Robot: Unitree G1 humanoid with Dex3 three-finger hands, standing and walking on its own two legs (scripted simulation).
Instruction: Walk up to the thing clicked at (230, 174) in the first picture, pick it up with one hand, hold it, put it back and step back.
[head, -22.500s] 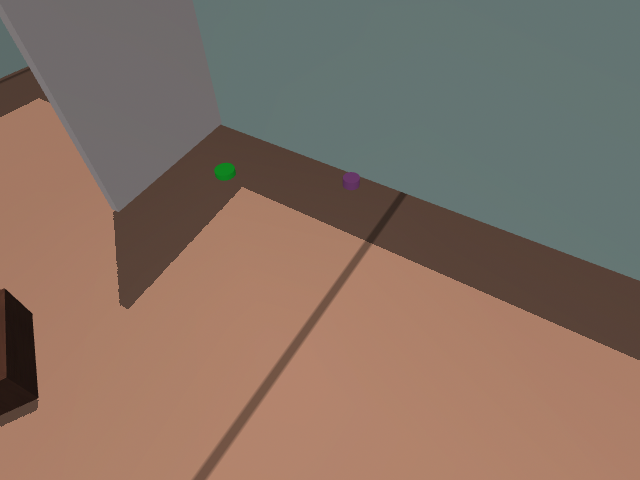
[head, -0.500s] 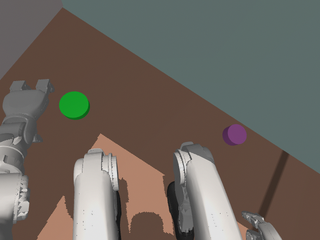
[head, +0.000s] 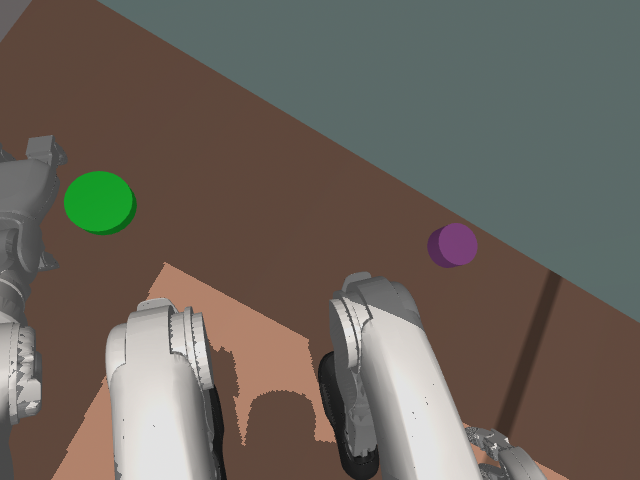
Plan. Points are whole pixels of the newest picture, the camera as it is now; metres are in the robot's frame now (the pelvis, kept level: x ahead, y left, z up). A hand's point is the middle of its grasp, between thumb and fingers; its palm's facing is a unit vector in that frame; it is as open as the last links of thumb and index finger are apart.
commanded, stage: rise first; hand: left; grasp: from above
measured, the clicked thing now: (101, 203) +0.50 +0.28 -0.32
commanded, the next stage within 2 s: approach in 1.78 s
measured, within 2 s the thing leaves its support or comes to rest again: neither
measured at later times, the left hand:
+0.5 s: hand (43, 217) +0.44 +0.31 -0.20, palm faces -0.44 -0.08 -0.89, open 14.2 cm
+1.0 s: hand (43, 214) +0.45 +0.32 -0.21, palm faces -0.46 -0.09 -0.89, open 14.2 cm
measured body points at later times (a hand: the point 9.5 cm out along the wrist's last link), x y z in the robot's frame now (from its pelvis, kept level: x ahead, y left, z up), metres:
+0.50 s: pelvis +0.00 +0.00 -0.02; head +0.24 +0.08 +0.36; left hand +0.46 +0.31 -0.15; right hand +0.06 -0.26 -0.12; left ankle +0.08 +0.13 -0.30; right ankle +0.09 -0.11 -0.30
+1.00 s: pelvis +0.00 +0.00 -0.02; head +0.25 +0.09 +0.34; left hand +0.47 +0.32 -0.16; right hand +0.05 -0.26 -0.11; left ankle +0.08 +0.13 -0.30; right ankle +0.09 -0.11 -0.30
